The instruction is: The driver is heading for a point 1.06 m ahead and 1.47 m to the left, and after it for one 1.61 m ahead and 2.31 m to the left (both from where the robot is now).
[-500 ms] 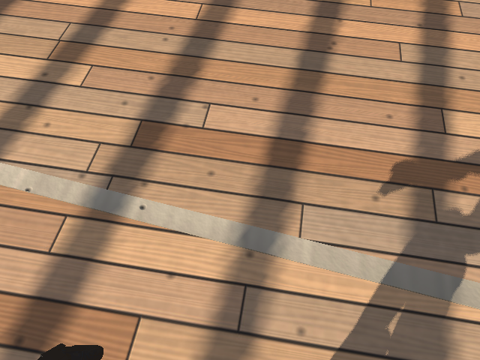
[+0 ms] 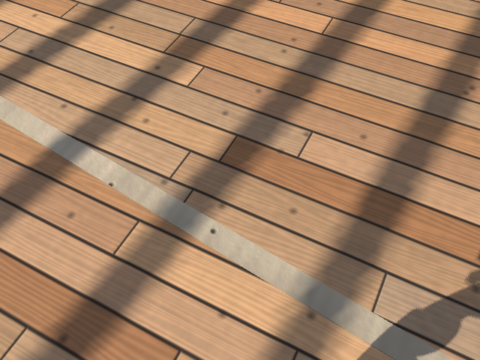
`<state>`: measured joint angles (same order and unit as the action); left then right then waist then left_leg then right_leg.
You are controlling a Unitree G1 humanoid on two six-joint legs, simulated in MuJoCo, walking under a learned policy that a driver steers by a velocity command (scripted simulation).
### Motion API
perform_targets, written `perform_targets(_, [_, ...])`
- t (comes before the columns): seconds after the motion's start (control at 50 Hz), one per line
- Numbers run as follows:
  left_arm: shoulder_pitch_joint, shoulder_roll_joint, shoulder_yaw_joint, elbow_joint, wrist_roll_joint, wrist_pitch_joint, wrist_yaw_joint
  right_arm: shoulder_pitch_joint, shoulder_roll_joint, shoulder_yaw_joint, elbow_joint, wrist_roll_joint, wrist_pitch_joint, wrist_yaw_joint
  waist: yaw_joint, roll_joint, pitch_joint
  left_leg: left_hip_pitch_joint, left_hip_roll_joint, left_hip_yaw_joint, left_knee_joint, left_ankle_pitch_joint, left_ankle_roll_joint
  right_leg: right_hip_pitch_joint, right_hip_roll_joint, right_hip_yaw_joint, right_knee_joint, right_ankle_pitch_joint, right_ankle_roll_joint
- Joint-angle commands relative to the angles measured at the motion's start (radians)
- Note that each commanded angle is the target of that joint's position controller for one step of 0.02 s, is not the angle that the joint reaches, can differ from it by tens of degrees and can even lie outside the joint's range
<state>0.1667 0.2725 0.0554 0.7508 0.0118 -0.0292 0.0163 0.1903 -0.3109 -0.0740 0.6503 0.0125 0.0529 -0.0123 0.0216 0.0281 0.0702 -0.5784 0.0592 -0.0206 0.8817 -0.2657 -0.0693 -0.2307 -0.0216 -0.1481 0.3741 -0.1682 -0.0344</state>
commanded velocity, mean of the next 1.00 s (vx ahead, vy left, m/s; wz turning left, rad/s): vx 0.02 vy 0.00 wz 0.58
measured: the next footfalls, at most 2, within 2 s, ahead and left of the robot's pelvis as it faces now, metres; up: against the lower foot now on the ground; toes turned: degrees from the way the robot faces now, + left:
left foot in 0.16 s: +0.10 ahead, +0.14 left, +0.00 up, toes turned +8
right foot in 0.58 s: +0.15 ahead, -0.08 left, +0.00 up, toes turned +25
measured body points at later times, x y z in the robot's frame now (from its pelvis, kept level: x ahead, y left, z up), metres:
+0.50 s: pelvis +0.05 +0.03 -0.01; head +0.09 +0.05 +0.44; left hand +0.14 +0.34 -0.11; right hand +0.29 -0.20 -0.08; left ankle +0.06 +0.14 -0.74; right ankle +0.11 -0.11 -0.71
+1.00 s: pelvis +0.03 +0.03 -0.01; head +0.06 +0.06 +0.44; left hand -0.02 +0.35 -0.12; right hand +0.33 -0.10 -0.09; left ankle -0.03 +0.12 -0.75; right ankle +0.11 -0.10 -0.74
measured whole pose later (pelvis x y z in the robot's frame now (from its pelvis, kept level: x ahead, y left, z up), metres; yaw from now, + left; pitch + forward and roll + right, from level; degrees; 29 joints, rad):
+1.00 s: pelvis +0.03 +0.03 -0.01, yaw +35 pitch +1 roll -1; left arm 0.14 0.31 0.08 0.73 -0.02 0.02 0.02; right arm 0.17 -0.31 -0.08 0.58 0.02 0.07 0.01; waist 0.02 -0.01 0.06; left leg -0.28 0.02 0.02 0.56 -0.27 -0.01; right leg -0.25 -0.12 -0.15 0.53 -0.28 0.04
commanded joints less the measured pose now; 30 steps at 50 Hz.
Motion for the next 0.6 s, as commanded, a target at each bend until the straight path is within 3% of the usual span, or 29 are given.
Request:
perform_targets(0.02, [-0.062,0.183,0.050,-0.064,-0.011,0.000,0.004,0.002,-0.063,-0.019,-0.083,-0.001,-0.001,0.015,-0.007,-0.139,-0.141,0.120,0.013,0.020,-0.083,0.036,0.020,0.066,-0.283,0.111,-0.107,0.309,-0.188])
perform_targets(0.1, [-0.050,0.211,0.063,-0.042,-0.036,0.014,-0.005,-0.028,-0.074,-0.031,-0.120,0.000,0.006,0.033,-0.010,-0.146,-0.124,0.163,-0.009,0.061,-0.252,-0.005,0.068,0.141,-0.313,0.107,-0.016,0.305,-0.148])
perform_targets(0.12, [-0.055,0.207,0.063,-0.037,-0.046,0.017,-0.005,-0.006,-0.074,-0.036,-0.115,0.000,0.004,0.035,-0.027,-0.141,-0.127,0.223,-0.029,0.081,-0.348,0.060,0.089,0.133,-0.296,0.082,0.040,0.299,-0.117])
perform_targets(0.14, [-0.015,0.186,0.059,-0.018,-0.046,0.016,-0.007,0.026,-0.101,-0.048,-0.107,-0.003,0.001,0.029,-0.036,-0.105,-0.141,0.322,-0.047,0.064,-0.444,0.182,0.119,0.099,-0.253,0.044,0.129,0.257,-0.065])
perform_targets(0.16, [0.020,0.146,0.048,-0.016,-0.018,0.013,-0.010,0.089,-0.198,-0.078,-0.104,-0.005,-0.003,0.011,-0.041,0.066,-0.190,0.513,0.068,-0.113,-0.484,0.538,0.181,-0.051,-0.166,-0.032,0.350,0.100,0.018])
perform_targets(0.18, [-0.004,0.101,0.025,-0.074,0.025,0.010,-0.011,0.092,-0.297,-0.092,-0.129,-0.024,-0.008,-0.002,-0.028,0.314,-0.201,0.656,0.310,-0.475,-0.472,0.814,0.397,-0.378,-0.002,-0.032,0.641,-0.469,0.116])
perform_targets(0.2, [-0.075,0.138,0.037,-0.075,0.014,0.010,-0.010,0.126,-0.228,-0.074,-0.123,-0.033,-0.029,0.007,-0.098,0.177,-0.287,0.643,0.328,-0.486,-0.484,0.797,0.467,-0.419,0.011,0.158,0.810,-0.537,0.118])
perform_targets(0.22, [-0.093,0.153,0.042,-0.080,-0.012,0.014,-0.011,0.096,-0.207,-0.064,-0.115,-0.029,-0.044,0.009,-0.081,0.126,-0.251,0.615,0.276,-0.391,-0.486,0.743,0.423,-0.441,-0.006,0.192,0.852,-0.468,0.104])
perform_targets(0.24, [-0.081,0.146,0.043,-0.066,-0.016,0.017,-0.003,0.044,-0.185,-0.060,-0.114,-0.014,-0.051,0.006,-0.052,0.081,-0.222,0.582,0.219,-0.331,-0.485,0.650,0.362,-0.451,-0.022,0.204,0.820,-0.391,0.095])
perform_targets(0.26, [-0.087,0.158,0.047,-0.063,-0.007,0.021,0.005,-0.001,-0.162,-0.052,-0.122,0.001,-0.048,0.001,-0.040,0.065,-0.197,0.547,0.193,-0.309,-0.492,0.596,0.327,-0.452,-0.030,0.212,0.774,-0.333,0.096])
perform_targets(0.3, [-0.069,0.150,0.048,-0.059,-0.005,0.026,0.007,-0.044,-0.159,-0.045,-0.133,-0.006,-0.036,-0.009,-0.007,0.088,-0.198,0.457,0.153,-0.277,-0.505,0.599,0.314,-0.360,-0.003,0.198,0.732,-0.262,0.107])
perform_targets(0.34, [-0.059,0.128,0.041,-0.054,-0.011,0.027,0.006,-0.043,-0.166,-0.049,-0.133,-0.011,-0.032,-0.015,-0.006,0.095,-0.209,0.450,0.138,-0.276,-0.505,0.573,0.315,-0.322,0.014,0.198,0.629,-0.234,0.119])
perform_targets(0.4, [-0.083,0.109,0.032,-0.060,-0.012,0.029,0.003,-0.037,-0.181,-0.056,-0.128,-0.005,-0.025,-0.022,-0.023,0.105,-0.209,0.421,0.125,-0.310,-0.499,0.461,0.308,-0.257,0.031,0.211,0.482,-0.203,0.124])
perform_targets(0.5, [-0.084,0.123,0.038,-0.072,-0.019,0.021,-0.013,-0.050,-0.181,-0.056,-0.128,-0.003,-0.014,-0.012,-0.037,0.142,-0.185,0.376,0.108,-0.426,-0.492,0.304,0.293,-0.163,0.059,0.223,0.312,-0.200,0.101])
perform_targets(0.56, [-0.010,0.123,0.048,-0.056,-0.017,0.007,-0.023,-0.086,-0.166,-0.051,-0.134,0.013,-0.006,-0.015,0.012,0.137,-0.178,0.335,0.055,-0.449,-0.435,0.247,0.235,-0.013,0.059,0.201,0.043,-0.040,0.062])
perform_targets(0.58, [0.022,0.168,0.062,-0.052,-0.005,0.007,-0.019,-0.061,-0.134,-0.042,-0.134,0.011,-0.006,-0.018,0.007,0.073,-0.192,0.253,0.004,-0.406,-0.359,0.106,0.182,0.095,-0.049,0.276,-0.013,0.026,0.022])
perform_targets(0.6, [0.002,0.262,0.080,-0.061,0.012,0.017,-0.010,-0.008,-0.085,-0.031,-0.143,0.003,-0.010,-0.016,-0.051,-0.196,-0.171,0.066,-0.149,-0.217,-0.154,-0.211,0.112,0.169,-0.269,0.504,-0.051,0.178,-0.095])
